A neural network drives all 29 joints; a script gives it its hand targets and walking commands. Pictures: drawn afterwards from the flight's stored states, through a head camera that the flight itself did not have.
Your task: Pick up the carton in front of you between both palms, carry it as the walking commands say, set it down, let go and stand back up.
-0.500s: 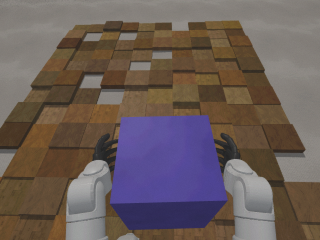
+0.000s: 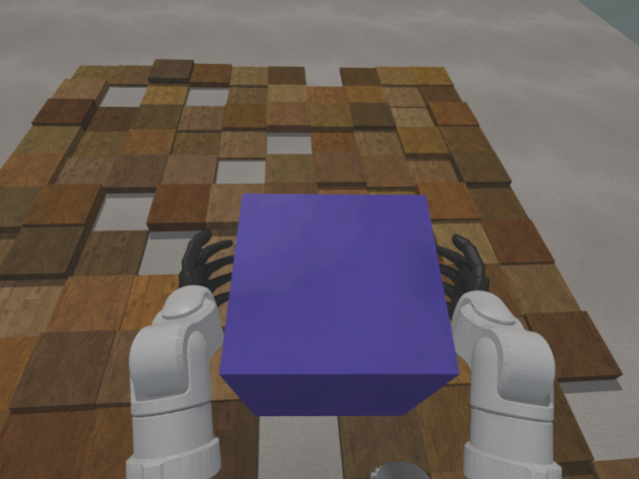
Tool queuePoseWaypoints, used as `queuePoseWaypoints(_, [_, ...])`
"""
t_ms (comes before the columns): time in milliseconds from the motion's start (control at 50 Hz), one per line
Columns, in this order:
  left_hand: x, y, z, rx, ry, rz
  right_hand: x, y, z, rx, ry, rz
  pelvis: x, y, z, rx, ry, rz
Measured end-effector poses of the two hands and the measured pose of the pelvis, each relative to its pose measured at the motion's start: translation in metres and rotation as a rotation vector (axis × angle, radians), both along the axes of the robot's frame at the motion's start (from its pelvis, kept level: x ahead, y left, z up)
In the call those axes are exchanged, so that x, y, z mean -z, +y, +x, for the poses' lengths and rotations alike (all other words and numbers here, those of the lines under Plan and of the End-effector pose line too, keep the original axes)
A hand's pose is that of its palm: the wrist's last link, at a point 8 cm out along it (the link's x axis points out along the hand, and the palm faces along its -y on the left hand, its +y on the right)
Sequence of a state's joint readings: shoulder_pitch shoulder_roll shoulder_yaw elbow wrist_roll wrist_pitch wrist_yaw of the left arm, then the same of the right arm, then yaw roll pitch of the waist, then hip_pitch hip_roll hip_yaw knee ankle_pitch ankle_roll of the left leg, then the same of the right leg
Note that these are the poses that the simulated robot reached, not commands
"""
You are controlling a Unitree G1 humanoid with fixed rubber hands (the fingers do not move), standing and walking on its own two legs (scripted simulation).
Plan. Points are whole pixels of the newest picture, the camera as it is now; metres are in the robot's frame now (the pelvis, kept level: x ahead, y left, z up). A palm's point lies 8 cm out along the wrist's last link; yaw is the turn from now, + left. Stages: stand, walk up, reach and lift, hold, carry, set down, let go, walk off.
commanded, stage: carry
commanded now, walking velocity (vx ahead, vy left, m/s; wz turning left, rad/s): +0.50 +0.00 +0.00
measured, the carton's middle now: (331, 317) +0.31 -0.01 +0.03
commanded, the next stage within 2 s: none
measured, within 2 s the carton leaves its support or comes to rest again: neither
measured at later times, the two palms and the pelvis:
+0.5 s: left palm (196, 111) +0.67 +0.21 +0.10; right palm (370, 104) +0.71 -0.09 +0.10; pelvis +0.35 +0.01 +0.02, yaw +4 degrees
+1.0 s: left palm (196, 1) +1.04 +0.27 +0.14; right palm (334, 2) +1.04 -0.04 +0.15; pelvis +0.69 +0.10 +0.01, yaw +3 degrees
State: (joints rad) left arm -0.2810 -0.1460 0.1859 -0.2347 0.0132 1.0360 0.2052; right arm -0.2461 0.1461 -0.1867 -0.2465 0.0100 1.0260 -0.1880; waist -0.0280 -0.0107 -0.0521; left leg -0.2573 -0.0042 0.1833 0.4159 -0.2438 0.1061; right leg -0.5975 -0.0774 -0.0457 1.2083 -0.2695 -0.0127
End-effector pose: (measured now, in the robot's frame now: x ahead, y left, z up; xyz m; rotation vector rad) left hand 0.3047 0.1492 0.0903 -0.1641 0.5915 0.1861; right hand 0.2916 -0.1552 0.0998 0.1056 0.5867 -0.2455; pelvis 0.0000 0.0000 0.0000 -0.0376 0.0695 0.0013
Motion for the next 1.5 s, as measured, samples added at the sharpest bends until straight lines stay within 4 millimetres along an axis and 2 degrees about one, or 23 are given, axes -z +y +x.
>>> queuePoseWaypoints(100, [-0.006,0.015,0.087,-0.049,0.002,0.031,-0.005,0.01,0.094,-0.008,0.0,-0.014,0.002,0.003,0.064,-0.022,-0.002,0.005])
queuePoseWaypoints(180, [-0.007,0.021,0.161,-0.078,-0.005,0.041,-0.004,0.015,0.174,-0.022,-0.006,-0.019,0.01,0.001,0.123,-0.041,0.003,0.012])
queuePoseWaypoints(260, [0.0,0.024,0.237,-0.104,-0.012,0.058,0.007,0.017,0.258,-0.039,-0.015,-0.003,0.024,-0.003,0.19,-0.056,0.003,0.015])
queuePoseWaypoints(320, [0.007,0.027,0.281,-0.116,0.023,0.076,0.021,0.021,0.31,-0.06,0.024,0.03,0.017,-0.005,0.232,-0.058,-0.004,-0.03])
queuePoseWaypoints(400, [0.012,0.039,0.315,-0.148,0.054,0.017,0.023,0.038,0.362,-0.089,0.059,0.051,-0.005,-0.004,0.28,-0.059,0.016,-0.007])
queuePoseWaypoints(460, [0.002,0.052,0.341,-0.176,0.035,-0.004,0.014,0.052,0.396,-0.1,0.043,0.063,-0.019,0.003,0.32,-0.063,0.03,0.009])
queuePoseWaypoints(520, [-0.014,0.066,0.376,-0.183,-0.007,-0.004,-0.001,0.066,0.432,-0.105,0.001,0.062,-0.025,0.016,0.365,-0.062,0.039,0.019])
queuePoseWaypoints(580, [-0.03,0.079,0.423,-0.156,-0.054,0.012,-0.014,0.077,0.471,-0.095,-0.049,0.047,-0.022,0.036,0.413,-0.056,0.033,0.016])
queuePoseWaypoints(640, [-0.039,0.09,0.479,-0.098,-0.116,0.038,-0.024,0.087,0.514,-0.061,-0.114,0.023,-0.004,0.062,0.464,-0.035,0.006,0.001])
queuePoseWaypoints(680, [-0.038,0.095,0.516,-0.057,-0.133,0.056,-0.026,0.09,0.538,-0.033,-0.131,-0.009,0.007,0.074,0.491,-0.03,-0.002,0.017])
queuePoseWaypoints(760, [-0.03,0.097,0.571,-0.031,-0.058,0.01,-0.025,0.094,0.575,-0.009,-0.06,0.002,0.003,0.088,0.537,-0.035,0.003,0.014])
queuePoseWaypoints(880, [-0.048,0.107,0.65,-0.055,-0.089,-0.006,-0.051,0.104,0.655,-0.009,-0.097,0.008,-0.008,0.098,0.607,-0.035,0.022,0.006])
queuePoseWaypoints(960, [-0.054,0.115,0.706,-0.069,-0.095,0.008,-0.056,0.11,0.715,-0.016,-0.103,0.003,-0.009,0.1,0.663,-0.046,0.03,0.004])
queuePoseWaypoints(1040, [-0.049,0.119,0.766,-0.089,-0.087,0.015,-0.047,0.114,0.78,-0.035,-0.095,0.016,-0.001,0.098,0.726,-0.052,0.023,0.008])
queuePoseWaypoints(1120, [-0.039,0.125,0.82,-0.122,-0.079,0.039,-0.029,0.121,0.85,-0.075,-0.083,0.033,0.011,0.093,0.787,-0.053,-0.007,0.006])
queuePoseWaypoints(1160, [-0.033,0.129,0.84,-0.131,-0.044,0.034,-0.02,0.127,0.877,-0.093,-0.046,0.041,0.007,0.093,0.81,-0.057,-0.006,0.009])
queuePoseWaypoints(1220, [-0.03,0.135,0.868,-0.138,-0.015,0.002,-0.019,0.136,0.914,-0.102,-0.011,0.068,-0.006,0.093,0.843,-0.061,0.005,0.022])
queuePoseWaypoints(1300, [-0.044,0.144,0.915,-0.148,-0.047,0.003,-0.033,0.145,0.964,-0.098,-0.04,0.082,-0.019,0.099,0.89,-0.062,0.023,0.042])
queuePoseWaypoints(1400, [-0.069,0.154,0.988,-0.117,-0.111,0.022,-0.055,0.153,1.028,-0.079,-0.106,0.058,-0.021,0.118,0.957,-0.053,0.03,0.033])
queuePoseWaypoints(1500, [-0.073,0.172,1.065,-0.1,-0.101,0.019,-0.064,0.169,1.097,-0.06,-0.101,0.021,-0.018,0.143,1.035,-0.046,0.027,0.056])
